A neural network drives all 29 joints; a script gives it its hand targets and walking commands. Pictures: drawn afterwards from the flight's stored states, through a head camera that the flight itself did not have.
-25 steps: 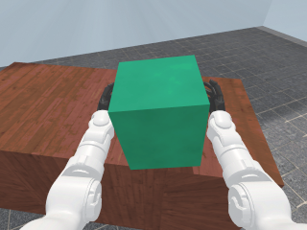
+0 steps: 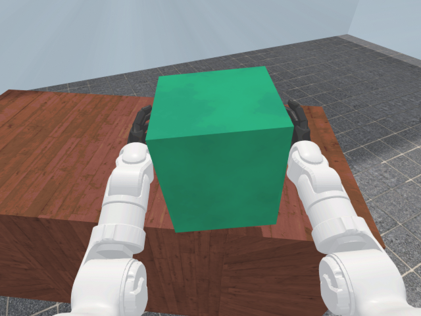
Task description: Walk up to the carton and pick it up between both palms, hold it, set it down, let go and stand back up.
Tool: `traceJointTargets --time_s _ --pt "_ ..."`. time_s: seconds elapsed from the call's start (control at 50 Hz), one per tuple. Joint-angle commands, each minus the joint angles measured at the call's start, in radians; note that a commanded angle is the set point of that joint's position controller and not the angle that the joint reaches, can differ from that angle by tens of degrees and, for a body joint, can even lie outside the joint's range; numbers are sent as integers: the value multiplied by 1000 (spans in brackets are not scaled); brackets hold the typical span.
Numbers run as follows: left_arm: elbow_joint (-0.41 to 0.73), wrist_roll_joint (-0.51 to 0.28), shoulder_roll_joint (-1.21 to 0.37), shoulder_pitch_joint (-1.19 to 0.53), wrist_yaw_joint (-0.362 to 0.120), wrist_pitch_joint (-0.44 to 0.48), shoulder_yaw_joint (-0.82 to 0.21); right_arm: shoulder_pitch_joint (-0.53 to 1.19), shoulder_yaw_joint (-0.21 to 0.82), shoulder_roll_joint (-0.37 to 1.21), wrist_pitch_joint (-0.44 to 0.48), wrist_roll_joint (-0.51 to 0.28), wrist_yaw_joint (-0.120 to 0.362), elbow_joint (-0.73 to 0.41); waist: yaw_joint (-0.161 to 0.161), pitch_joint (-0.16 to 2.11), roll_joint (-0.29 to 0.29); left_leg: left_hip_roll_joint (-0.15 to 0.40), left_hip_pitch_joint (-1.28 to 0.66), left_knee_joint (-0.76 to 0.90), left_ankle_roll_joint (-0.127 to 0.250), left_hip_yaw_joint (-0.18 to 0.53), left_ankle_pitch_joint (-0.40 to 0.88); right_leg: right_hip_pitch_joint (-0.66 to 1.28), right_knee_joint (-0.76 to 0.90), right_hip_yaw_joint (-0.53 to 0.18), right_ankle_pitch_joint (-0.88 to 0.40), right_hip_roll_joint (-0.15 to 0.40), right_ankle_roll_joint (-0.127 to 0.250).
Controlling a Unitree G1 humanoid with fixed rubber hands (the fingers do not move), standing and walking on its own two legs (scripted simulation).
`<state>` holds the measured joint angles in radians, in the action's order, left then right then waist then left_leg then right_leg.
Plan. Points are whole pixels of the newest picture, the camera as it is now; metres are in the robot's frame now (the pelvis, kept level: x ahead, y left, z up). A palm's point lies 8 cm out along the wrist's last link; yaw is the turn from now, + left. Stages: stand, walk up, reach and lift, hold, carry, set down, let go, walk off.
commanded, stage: reach and lift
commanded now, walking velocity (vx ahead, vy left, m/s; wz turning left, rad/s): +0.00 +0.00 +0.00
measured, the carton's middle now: (218, 151) +0.40 -0.02 +0.14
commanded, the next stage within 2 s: hold in 1.18 s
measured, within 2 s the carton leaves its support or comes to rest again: neither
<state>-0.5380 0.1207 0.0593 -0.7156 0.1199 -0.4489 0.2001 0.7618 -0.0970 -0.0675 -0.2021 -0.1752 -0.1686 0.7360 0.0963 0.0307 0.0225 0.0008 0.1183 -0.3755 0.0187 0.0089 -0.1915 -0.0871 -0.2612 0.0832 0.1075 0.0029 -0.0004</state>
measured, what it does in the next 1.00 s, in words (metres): stands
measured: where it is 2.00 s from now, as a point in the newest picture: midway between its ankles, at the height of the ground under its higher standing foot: outside the picture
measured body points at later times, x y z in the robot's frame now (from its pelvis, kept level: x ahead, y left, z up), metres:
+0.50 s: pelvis +0.00 +0.00 +0.00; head -0.04 +0.02 +0.45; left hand +0.39 +0.14 +0.19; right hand +0.38 -0.17 +0.19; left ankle +0.01 +0.10 -0.75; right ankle +0.03 -0.12 -0.75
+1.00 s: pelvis -0.02 +0.00 +0.00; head -0.09 +0.02 +0.44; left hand +0.37 +0.15 +0.23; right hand +0.37 -0.16 +0.23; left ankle +0.01 +0.10 -0.75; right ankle +0.03 -0.12 -0.75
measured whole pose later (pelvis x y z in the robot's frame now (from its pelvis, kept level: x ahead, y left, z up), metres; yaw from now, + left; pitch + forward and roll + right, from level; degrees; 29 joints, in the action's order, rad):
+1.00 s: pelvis -0.02 +0.00 +0.00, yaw -1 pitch -7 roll -1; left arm -0.35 0.21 0.04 -0.77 0.06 -0.73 0.29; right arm 0.85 -0.10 -0.07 -0.40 -0.21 -0.19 0.68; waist 0.08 0.04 0.03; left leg 0.00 0.08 -0.40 0.01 0.01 -0.19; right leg -0.07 -0.30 0.06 0.11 -0.01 0.01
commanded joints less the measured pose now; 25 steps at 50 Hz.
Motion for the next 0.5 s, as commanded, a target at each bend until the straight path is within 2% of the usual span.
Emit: traceJointTargets --time_s 0.0,0.02,0.04,0.06,0.08,0.1,0.12,0.16,0.2,0.22,0.24,0.26,0.28,0.3,0.32,0.34,0.38,0.4,0.42,0.44,0.46,0.48 --pt "377 -106 -728 -885 -154 64 -438 848 426 691 40 -94 134 -379 2 629 -50 -23 -190 13 -67 40 360 188 -34 -27 -284 -57 -30" --pt "378 -90 -710 -860 -154 50 -425 848 417 679 35 -94 131 -401 8 604 -54 -25 -176 21 -63 35 346 196 -26 -29 -268 -62 -32" --pt "411 -95 -697 -859 -155 38 -447 817 439 663 29 -104 127 -401 13 595 -59 -22 -178 18 -65 39 354 212 -22 -35 -305 -58 -33" --pt "414 -99 -687 -845 -156 25 -434 810 429 662 25 -101 120 -430 4 604 -53 -36 -176 13 -62 36 363 222 -33 -30 -325 -64 -32" --pt "457 -98 -694 -858 -155 16 -463 816 455 676 20 -116 115 -460 0 605 -52 -32 -166 7 -62 35 373 222 -40 -34 -333 -64 -39" --pt "452 -98 -718 -831 -156 1 -470 818 447 663 14 -124 116 -451 7 593 -81 -29 -199 -1 -71 35 405 191 -37 -31 -327 -67 -29" --pt "491 -114 -722 -836 -154 -1 -491 846 453 651 13 -131 118 -489 17 601 -69 -12 -209 2 -77 45 430 182 -33 -32 -308 -59 -34" --pt "466 -102 -728 -817 -157 -12 -483 844 463 661 3 -142 114 -521 10 585 -80 -41 -201 -1 -64 37 405 183 -31 -47 -337 -63 -37" --pt "505 -98 -718 -809 -157 -34 -489 801 460 641 -4 -136 105 -538 18 567 -101 -27 -199 0 -90 43 465 211 -39 -37 -367 -72 -38" --pt "545 -103 -689 -811 -161 -38 -492 804 492 649 -9 -143 101 -576 18 620 -75 -31 -216 -10 -71 53 452 234 -47 -36 -402 -72 -38" --pt "582 -117 -692 -813 -156 -45 -520 797 496 631 -13 -158 100 -591 32 641 -82 -21 -223 -9 -85 49 465 225 -49 -45 -393 -68 -39" --pt "606 -106 -690 -826 -156 -51 -535 803 496 645 -19 -173 96 -600 23 644 -92 -22 -248 -21 -78 53 457 216 -50 -37 -404 -68 -38" --pt "565 -106 -689 -829 -160 -66 -498 801 485 633 -34 -163 94 -582 22 592 -76 -31 -211 4 -73 45 417 197 -32 -32 -358 -68 -43" --pt "573 -91 -674 -814 -164 -72 -510 806 486 640 -41 -160 94 -598 18 599 -85 -38 -197 5 -71 36 389 226 -38 -26 -349 -71 -44" --pt "568 -100 -685 -816 -169 -76 -496 808 494 650 -48 -159 95 -597 5 574 -58 -34 -182 7 -64 35 375 210 -36 -32 -333 -65 -42" --pt "586 -107 -672 -831 -169 -78 -491 803 516 646 -49 -166 99 -615 3 628 -55 -33 -192 4 -61 41 376 227 -44 -46 -354 -70 -38" --pt "596 -117 -688 -834 -169 -88 -508 808 516 638 -58 -182 92 -612 4 602 -57 -33 -174 6 -61 39 390 224 -43 -46 -370 -66 -45" --pt "591 -113 -678 -844 -171 -96 -511 824 495 634 -63 -180 91 -621 6 593 -83 -44 -183 6 -63 35 371 199 -41 -40 -353 -67 -48" --pt "613 -124 -673 -834 -171 -101 -528 845 499 641 -68 -186 91 -646 9 632 -67 -34 -205 12 -63 43 380 215 -49 -48 -358 -69 -54" --pt "606 -128 -681 -837 -173 -107 -530 830 505 638 -74 -173 87 -640 14 624 -81 -43 -208 -8 -66 42 393 220 -51 -37 -354 -79 -43" --pt "598 -120 -690 -826 -171 -116 -508 839 500 635 -81 -174 87 -643 -7 603 -66 -37 -183 -2 -63 36 395 216 -47 -45 -343 -78 -42" --pt "581 -112 -670 -794 -174 -125 -507 833 494 626 -81 -171 80 -653 9 623 -71 -43 -196 -2 -55 33 374 238 -47 -51 -366 -72 -42"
